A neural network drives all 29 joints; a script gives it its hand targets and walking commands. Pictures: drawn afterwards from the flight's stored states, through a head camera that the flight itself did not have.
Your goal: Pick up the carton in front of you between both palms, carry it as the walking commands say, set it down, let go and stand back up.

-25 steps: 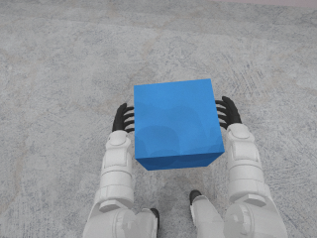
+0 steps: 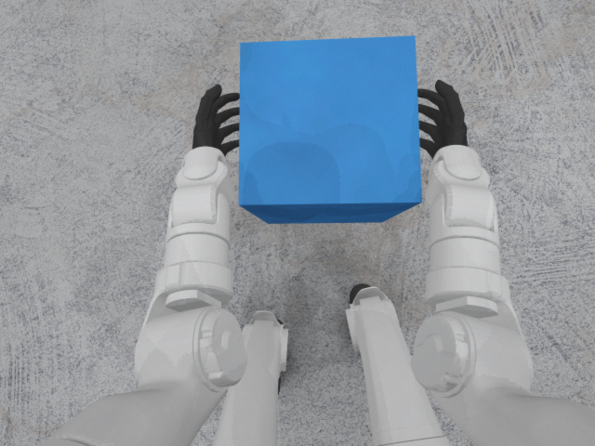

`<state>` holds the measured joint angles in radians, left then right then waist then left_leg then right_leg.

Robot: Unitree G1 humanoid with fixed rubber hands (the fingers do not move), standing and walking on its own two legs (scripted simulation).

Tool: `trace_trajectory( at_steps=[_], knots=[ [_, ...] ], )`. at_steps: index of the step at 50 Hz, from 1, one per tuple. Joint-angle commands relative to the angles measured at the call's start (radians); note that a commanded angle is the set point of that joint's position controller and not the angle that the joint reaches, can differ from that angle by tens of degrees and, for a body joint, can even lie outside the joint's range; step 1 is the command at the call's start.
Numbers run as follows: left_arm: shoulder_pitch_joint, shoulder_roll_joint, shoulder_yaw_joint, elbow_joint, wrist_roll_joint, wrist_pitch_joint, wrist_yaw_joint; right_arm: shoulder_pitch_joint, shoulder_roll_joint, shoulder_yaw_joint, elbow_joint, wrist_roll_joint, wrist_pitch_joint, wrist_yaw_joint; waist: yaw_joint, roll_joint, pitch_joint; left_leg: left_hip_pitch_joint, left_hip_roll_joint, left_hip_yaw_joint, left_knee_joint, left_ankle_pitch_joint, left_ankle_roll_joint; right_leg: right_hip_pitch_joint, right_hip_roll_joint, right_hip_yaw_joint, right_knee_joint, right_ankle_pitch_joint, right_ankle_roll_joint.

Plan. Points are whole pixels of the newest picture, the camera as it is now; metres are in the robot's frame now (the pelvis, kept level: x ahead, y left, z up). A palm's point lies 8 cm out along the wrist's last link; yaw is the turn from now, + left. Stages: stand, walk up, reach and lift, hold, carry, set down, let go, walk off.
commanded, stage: set down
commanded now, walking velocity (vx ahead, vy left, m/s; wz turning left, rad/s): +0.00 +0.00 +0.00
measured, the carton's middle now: (325, 150) +0.48 -0.06 -0.16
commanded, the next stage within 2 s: none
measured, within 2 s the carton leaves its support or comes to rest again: rests again in 1.36 s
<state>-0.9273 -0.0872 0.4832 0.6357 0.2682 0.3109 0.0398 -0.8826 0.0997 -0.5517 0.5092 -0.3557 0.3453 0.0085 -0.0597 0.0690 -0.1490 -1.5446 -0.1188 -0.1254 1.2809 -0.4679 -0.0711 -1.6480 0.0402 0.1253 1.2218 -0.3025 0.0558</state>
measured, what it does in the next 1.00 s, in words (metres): lowers itself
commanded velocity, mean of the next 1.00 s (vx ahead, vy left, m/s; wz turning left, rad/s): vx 0.00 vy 0.00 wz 0.00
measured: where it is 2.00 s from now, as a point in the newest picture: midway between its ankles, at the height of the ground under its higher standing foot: (321, 356)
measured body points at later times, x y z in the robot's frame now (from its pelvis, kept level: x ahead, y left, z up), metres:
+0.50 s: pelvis -0.02 +0.01 -0.12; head +0.31 -0.04 +0.19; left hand +0.54 +0.06 -0.24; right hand +0.47 -0.23 -0.24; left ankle +0.05 +0.14 -0.59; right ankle +0.11 -0.14 -0.59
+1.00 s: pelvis -0.02 +0.01 -0.20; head +0.36 -0.02 +0.03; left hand +0.57 +0.04 -0.39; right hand +0.49 -0.25 -0.38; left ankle +0.05 +0.14 -0.59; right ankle +0.11 -0.13 -0.59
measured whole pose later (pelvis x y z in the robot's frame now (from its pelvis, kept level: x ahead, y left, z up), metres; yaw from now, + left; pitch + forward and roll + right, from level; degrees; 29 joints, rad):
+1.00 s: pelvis -0.02 +0.01 -0.20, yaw +2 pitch +45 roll +0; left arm -1.58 0.23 0.13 1.03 0.04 0.28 0.16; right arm -1.34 -0.14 -0.56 0.71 -0.16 0.31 -0.04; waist -0.18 0.06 0.27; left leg -2.17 -0.22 -0.11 2.05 -0.67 -0.11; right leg -2.27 0.04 0.11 1.96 -0.48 0.10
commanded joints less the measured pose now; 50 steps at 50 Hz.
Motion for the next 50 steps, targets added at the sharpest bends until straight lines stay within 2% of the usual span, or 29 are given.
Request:
trace_trajectory(
  at_steps=[1,5,10,18,25,34,45,47,50],
  knots=[
    [-0.614,-0.876,-0.499,0.1,-0.134,-0.017,-0.284,-0.592,0.878,0.559,0.128,0.149,-0.004,0.258,-0.029,-0.071,-0.89,0.037,-0.091,0.201,-0.094,0.079,0.027,0.776,0.083,-0.187,0.007,0.182,0.0],
    [-0.685,-0.855,-0.492,0.117,-0.159,-0.024,-0.279,-0.671,0.872,0.576,0.114,0.173,-0.005,0.238,-0.029,-0.106,-0.965,-0.045,-0.097,0.209,-0.011,0.072,0.03,0.76,0.085,-0.192,0.081,0.199,0.013],
    [-0.755,-0.837,-0.508,0.13,-0.193,-0.023,-0.266,-0.733,0.849,0.58,0.11,0.194,-0.003,0.215,-0.048,-0.107,-1.029,-0.116,-0.104,0.219,0.081,0.068,0.025,0.719,0.087,-0.206,0.171,0.223,0.021],
    [-0.846,-0.814,-0.545,0.144,-0.232,-0.028,-0.228,-0.805,0.787,0.551,0.114,0.218,-0.012,0.205,-0.1,-0.039,-1.065,-0.157,-0.109,0.223,0.205,0.106,0.009,0.588,0.087,-0.231,0.302,0.282,0.018],
    [-0.93,-0.76,-0.551,0.166,-0.241,-0.043,-0.176,-0.888,0.7,0.505,0.119,0.242,-0.026,0.213,-0.133,0.013,-1.041,-0.146,-0.109,0.219,0.3,0.12,0.004,0.43,0.079,-0.248,0.401,0.271,0.019],
    [-1.04,-0.663,-0.542,0.215,-0.254,-0.054,-0.129,-1.004,0.593,0.444,0.14,0.26,-0.037,0.221,-0.165,0.035,-0.992,-0.146,-0.102,0.219,0.417,0.101,0.011,0.283,0.061,-0.267,0.511,0.231,0.022],
    [-1.168,-0.558,-0.596,0.249,-0.326,-0.071,-0.115,-1.136,0.484,0.443,0.129,0.315,-0.059,0.202,-0.216,0.057,-0.958,-0.193,-0.088,0.218,0.568,0.109,0.023,0.254,0.037,-0.269,0.634,0.284,0.02],
    [-1.18,-0.541,-0.602,0.259,-0.327,-0.074,-0.118,-1.162,0.46,0.431,0.121,0.323,-0.065,0.203,-0.232,0.099,-0.892,-0.203,-0.086,0.215,0.593,0.117,0.024,0.18,0.036,-0.257,0.642,0.284,0.014],
    [-1.183,-0.542,-0.64,0.251,-0.352,-0.09,-0.114,-1.155,0.431,0.422,0.123,0.341,-0.08,0.201,-0.251,0.146,-0.871,-0.197,-0.082,0.206,0.625,0.179,0.017,0.176,0.033,-0.247,0.671,0.349,0.004]
  ],
)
